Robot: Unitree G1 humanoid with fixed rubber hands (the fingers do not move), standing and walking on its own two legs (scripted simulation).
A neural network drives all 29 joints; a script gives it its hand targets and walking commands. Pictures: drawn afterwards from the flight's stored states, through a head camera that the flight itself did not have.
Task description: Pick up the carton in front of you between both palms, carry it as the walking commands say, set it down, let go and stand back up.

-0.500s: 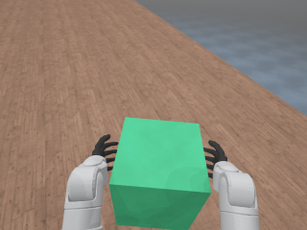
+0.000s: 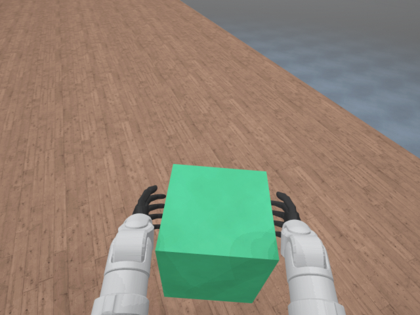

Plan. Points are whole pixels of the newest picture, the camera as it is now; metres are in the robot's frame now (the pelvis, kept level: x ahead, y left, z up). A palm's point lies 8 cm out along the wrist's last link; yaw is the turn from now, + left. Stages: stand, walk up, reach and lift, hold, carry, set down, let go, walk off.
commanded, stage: carry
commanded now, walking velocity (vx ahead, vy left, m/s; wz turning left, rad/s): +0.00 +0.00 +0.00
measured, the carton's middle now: (213, 235) +0.33 +0.00 -0.06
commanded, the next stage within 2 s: hold in 0.34 s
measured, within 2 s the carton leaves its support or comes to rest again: neither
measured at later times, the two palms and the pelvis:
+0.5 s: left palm (126, 235) +0.26 +0.17 +0.05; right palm (284, 235) +0.28 -0.13 +0.04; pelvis -0.02 +0.00 +0.01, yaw +5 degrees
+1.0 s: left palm (132, 240) +0.25 +0.15 +0.05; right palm (289, 228) +0.29 -0.14 +0.05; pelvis -0.05 -0.05 +0.00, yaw +9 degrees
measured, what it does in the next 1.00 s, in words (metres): shifts its weight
